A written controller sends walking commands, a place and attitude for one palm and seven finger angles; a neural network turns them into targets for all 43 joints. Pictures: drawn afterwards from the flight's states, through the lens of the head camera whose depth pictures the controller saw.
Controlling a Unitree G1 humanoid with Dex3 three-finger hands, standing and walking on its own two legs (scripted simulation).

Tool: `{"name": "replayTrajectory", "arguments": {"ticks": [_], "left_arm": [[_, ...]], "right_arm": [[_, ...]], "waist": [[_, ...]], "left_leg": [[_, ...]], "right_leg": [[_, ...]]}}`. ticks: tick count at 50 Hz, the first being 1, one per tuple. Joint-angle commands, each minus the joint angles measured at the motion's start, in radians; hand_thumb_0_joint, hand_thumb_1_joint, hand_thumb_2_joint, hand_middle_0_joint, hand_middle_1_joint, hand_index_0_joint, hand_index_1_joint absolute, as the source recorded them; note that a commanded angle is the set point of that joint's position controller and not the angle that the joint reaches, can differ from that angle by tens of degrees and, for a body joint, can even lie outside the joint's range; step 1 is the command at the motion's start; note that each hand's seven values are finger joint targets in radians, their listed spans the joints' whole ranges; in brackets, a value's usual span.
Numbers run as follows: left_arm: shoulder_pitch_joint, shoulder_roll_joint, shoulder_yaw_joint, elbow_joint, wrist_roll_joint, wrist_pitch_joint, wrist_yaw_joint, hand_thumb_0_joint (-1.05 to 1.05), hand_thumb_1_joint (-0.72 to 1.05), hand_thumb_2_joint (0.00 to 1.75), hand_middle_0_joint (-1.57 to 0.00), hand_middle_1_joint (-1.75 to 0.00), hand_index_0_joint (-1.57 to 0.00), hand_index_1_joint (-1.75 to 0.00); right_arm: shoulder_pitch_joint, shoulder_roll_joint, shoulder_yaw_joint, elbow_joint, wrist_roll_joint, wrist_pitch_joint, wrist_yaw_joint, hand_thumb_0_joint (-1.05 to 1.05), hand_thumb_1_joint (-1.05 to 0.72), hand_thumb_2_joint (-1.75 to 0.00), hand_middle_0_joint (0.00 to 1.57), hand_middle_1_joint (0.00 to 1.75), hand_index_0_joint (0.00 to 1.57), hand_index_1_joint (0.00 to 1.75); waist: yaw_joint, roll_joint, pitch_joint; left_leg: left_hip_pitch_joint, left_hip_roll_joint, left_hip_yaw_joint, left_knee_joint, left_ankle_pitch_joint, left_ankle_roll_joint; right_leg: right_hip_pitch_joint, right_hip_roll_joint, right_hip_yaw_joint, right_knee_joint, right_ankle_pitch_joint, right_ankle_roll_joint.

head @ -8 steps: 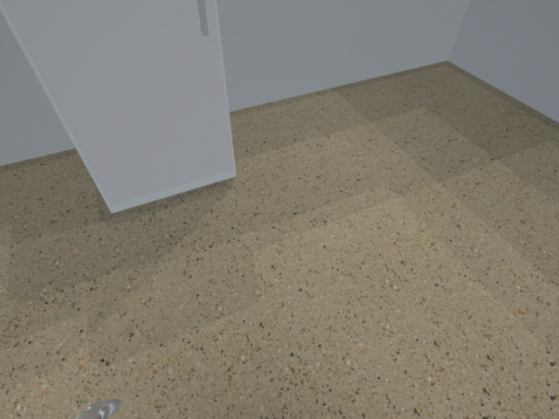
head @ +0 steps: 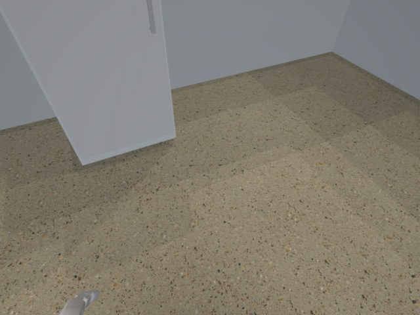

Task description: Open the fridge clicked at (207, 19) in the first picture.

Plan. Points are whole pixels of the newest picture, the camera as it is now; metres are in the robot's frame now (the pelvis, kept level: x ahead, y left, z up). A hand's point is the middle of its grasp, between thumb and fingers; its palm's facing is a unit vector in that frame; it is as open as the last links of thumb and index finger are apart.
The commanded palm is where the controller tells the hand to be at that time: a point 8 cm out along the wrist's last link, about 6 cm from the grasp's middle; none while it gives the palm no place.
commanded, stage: stand and wait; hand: right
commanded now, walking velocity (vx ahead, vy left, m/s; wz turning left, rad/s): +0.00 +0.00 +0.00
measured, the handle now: (148, 3) +1.30 +0.34 +0.13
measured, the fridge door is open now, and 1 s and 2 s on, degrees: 0 0 0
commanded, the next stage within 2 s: look at it before walking up in 0.76 s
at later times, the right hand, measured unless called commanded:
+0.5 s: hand out of the picture +0.05 -0.23 -0.15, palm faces -0.02 +0.94 -0.33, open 7.4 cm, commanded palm none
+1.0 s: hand out of the picture +0.06 -0.23 -0.15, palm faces -0.03 +0.95 -0.32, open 7.4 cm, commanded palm none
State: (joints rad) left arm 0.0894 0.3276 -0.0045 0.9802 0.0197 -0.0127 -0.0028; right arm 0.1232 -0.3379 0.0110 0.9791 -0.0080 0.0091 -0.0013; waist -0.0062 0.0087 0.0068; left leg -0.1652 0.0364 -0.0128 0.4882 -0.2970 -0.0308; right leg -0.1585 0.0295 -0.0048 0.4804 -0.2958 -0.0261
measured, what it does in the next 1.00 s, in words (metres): stands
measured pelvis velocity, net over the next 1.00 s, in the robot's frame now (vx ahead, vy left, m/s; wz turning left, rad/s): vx -0.02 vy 0.02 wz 0.01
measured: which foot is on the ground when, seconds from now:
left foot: down 0.00-1.00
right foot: down 0.00-1.00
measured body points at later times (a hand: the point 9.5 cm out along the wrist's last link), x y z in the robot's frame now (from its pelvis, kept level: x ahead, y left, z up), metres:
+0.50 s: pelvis -0.02 +0.01 +0.01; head -0.01 +0.01 +0.46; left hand +0.07 +0.31 -0.12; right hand +0.05 -0.28 -0.13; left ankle -0.02 +0.14 -0.74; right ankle -0.02 -0.10 -0.74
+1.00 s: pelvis -0.02 +0.02 +0.01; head -0.02 +0.01 +0.46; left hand +0.05 +0.31 -0.12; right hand +0.06 -0.28 -0.13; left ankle -0.02 +0.14 -0.74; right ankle -0.02 -0.10 -0.74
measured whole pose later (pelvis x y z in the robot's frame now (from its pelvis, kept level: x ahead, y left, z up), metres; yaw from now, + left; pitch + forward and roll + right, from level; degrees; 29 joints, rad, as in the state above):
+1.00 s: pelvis -0.02 +0.02 +0.01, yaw +0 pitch -2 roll +0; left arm 0.12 0.34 0.00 1.11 0.01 -0.01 -0.01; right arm 0.14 -0.34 0.01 1.08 -0.01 0.00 0.01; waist 0.00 0.01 0.03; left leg -0.15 0.01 -0.01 0.39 -0.21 -0.01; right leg -0.14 0.00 0.00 0.38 -0.21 0.00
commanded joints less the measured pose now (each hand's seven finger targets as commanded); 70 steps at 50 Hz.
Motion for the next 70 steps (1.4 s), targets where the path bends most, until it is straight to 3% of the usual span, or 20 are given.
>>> {"name": "replayTrajectory", "arguments": {"ticks": [1,22,31,42,47,54,70], "left_arm": [[-0.053,0.215,0.055,-0.05,-0.004,-0.023,0.017,0.0,0.9,0.9,-0.2,-0.3,-0.2,-0.3],[-0.041,0.217,0.047,0.034,-0.012,-0.021,0.015,0.0,0.9,0.9,-0.2,-0.3,-0.2,-0.3],[-0.031,0.223,0.044,0.058,-0.01,-0.02,0.012,0.0,0.9,0.9,-0.2,-0.3,-0.2,-0.3],[-0.022,0.217,0.044,0.066,-0.012,-0.021,0.011,0.0,0.9,0.9,-0.2,-0.3,-0.2,-0.3],[-0.029,0.218,0.044,0.069,-0.012,-0.02,0.011,0.0,0.9,0.9,-0.2,-0.3,-0.2,-0.3],[-0.026,0.219,0.043,0.07,-0.012,-0.024,0.013,0.0,0.9,0.9,-0.2,-0.3,-0.2,-0.3],[-0.032,0.222,0.043,0.07,-0.012,-0.023,0.014,0.0,0.9,0.9,-0.2,-0.3,-0.2,-0.3]], "right_arm": [[-0.045,-0.206,-0.047,-0.057,-0.003,-0.028,-0.016,0.0,-0.9,-0.9,0.2,0.3,0.2,0.3],[-0.029,-0.212,-0.047,0.015,-0.001,-0.036,-0.013,0.0,-0.9,-0.9,0.2,0.3,0.2,0.3],[-0.037,-0.212,-0.043,0.031,-0.002,-0.033,-0.009,0.0,-0.9,-0.9,0.2,0.3,0.2,0.3],[-0.033,-0.213,-0.044,0.032,-0.002,-0.039,-0.011,0.0,-0.9,-0.9,0.2,0.3,0.2,0.3],[-0.032,-0.212,-0.043,0.036,-0.003,-0.038,-0.01,0.0,-0.9,-0.9,0.2,0.3,0.2,0.3],[-0.027,-0.211,-0.043,0.039,-0.003,-0.039,-0.011,0.0,-0.9,-0.9,0.2,0.3,0.2,0.3],[-0.029,-0.212,-0.042,0.046,-0.004,-0.037,-0.01,0.0,-0.9,-0.9,0.2,0.3,0.2,0.3]], "waist": [[0.006,-0.001,-0.061],[0.003,-0.006,-0.053],[0.005,-0.01,-0.005],[0.006,0.008,-0.043],[0.004,-0.007,-0.015],[0.006,-0.011,-0.05],[0.005,-0.01,-0.034]], "left_leg": [[0.019,0.077,-0.058,-0.06,0.295,0.059],[0.043,0.089,-0.082,-0.135,0.249,0.063],[0.004,0.082,-0.098,-0.168,0.13,0.062],[0.022,0.087,-0.099,-0.165,0.2,0.064],[0.003,0.084,-0.105,-0.175,0.175,0.062],[0.029,0.087,-0.098,-0.163,0.229,0.062],[0.029,0.084,-0.094,-0.174,0.236,0.059]], "right_leg": [[0.017,-0.134,0.093,-0.089,0.341,-0.023],[0.024,-0.142,0.103,-0.134,0.253,-0.011],[-0.001,-0.14,0.114,-0.174,0.154,-0.008],[0.024,-0.145,0.107,-0.157,0.215,-0.004],[0.017,-0.144,0.105,-0.166,0.189,-0.003],[0.038,-0.149,0.103,-0.167,0.232,-0.003],[0.048,-0.151,0.105,-0.181,0.242,-0.002]]}}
